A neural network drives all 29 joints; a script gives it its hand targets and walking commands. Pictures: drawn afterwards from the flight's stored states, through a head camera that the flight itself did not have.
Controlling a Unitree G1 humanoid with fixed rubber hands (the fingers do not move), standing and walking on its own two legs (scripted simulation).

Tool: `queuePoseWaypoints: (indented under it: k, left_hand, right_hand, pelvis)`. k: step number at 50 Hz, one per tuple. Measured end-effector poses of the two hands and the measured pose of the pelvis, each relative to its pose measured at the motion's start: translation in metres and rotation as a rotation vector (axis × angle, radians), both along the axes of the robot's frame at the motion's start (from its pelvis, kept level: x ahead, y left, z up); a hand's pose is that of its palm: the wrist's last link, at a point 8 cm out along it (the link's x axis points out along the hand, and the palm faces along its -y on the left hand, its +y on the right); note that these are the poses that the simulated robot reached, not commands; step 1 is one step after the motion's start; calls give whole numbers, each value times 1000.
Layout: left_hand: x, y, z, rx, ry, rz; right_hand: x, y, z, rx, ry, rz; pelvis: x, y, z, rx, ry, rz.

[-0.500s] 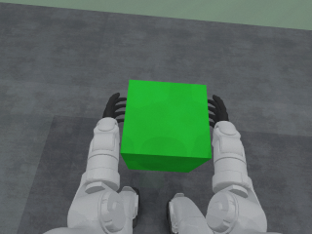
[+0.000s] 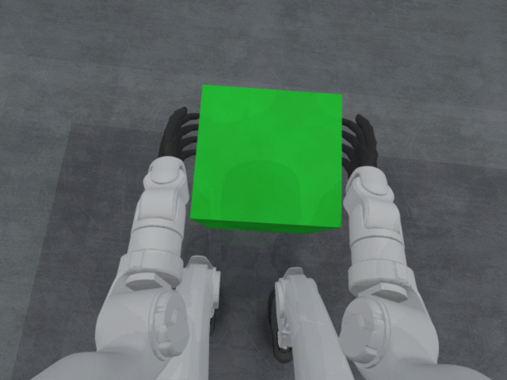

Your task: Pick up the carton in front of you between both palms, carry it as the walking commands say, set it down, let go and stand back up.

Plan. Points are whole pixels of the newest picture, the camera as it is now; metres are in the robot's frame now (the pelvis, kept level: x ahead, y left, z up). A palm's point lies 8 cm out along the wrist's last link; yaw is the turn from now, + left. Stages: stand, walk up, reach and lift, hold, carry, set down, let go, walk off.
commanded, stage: set down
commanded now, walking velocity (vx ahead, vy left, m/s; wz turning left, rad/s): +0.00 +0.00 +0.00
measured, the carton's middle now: (263, 173) +0.43 -0.01 -0.15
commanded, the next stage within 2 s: none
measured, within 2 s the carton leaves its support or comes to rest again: rests again in 1.98 s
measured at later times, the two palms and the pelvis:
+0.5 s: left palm (188, 166) +0.46 +0.15 -0.25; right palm (326, 179) +0.45 -0.15 -0.24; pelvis -0.03 +0.01 -0.13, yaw -2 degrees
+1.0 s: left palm (194, 165) +0.50 +0.15 -0.36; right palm (310, 184) +0.47 -0.15 -0.36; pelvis -0.04 +0.00 -0.22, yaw -3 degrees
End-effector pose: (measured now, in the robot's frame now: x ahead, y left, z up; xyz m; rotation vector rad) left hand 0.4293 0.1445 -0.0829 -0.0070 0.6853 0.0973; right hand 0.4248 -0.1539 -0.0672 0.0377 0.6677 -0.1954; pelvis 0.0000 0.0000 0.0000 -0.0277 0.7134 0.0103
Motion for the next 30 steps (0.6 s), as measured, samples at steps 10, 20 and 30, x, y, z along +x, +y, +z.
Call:
queuePoseWaypoints:
  k: [10,20,30]
  left_hand:
    - [14,3,-72,4,-2,-25]
    - [29,2,-139,4,2,-43]
    - [43,3,-199,15,23,-63]
  right_hand:
    - [9,3,-71,-11,-1,-11]
    - [17,2,-139,-7,1,-32]
    - [27,3,-199,-10,24,-37]
  pelvis:
    - [-12,2,-55,-11,76,-3]
    - [-25,6,-109,-21,98,-13]
    - [-35,7,-153,-24,95,-22]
